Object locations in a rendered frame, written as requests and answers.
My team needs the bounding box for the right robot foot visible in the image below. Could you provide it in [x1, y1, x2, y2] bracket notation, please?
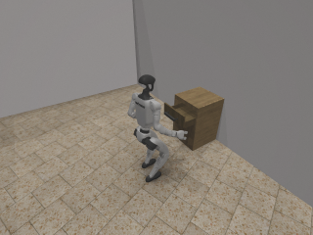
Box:
[145, 171, 161, 183]

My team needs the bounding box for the drawer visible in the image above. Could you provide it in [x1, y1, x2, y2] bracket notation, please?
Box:
[164, 103, 197, 129]

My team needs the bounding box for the right robot upper arm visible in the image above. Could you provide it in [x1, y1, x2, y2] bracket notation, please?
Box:
[150, 100, 161, 131]

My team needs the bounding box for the left robot upper arm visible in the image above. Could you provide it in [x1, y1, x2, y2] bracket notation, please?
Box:
[127, 92, 140, 118]

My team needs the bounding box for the right robot forearm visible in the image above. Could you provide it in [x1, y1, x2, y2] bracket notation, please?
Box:
[156, 124, 178, 137]

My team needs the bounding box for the handle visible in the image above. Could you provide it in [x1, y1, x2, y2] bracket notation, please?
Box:
[164, 112, 178, 121]

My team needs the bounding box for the cabinet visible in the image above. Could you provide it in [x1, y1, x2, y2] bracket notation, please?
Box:
[172, 86, 225, 151]

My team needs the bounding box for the robot left shin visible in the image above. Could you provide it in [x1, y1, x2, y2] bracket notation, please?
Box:
[145, 148, 156, 164]

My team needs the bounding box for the robot right hand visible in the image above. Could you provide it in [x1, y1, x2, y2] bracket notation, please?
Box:
[177, 130, 188, 140]

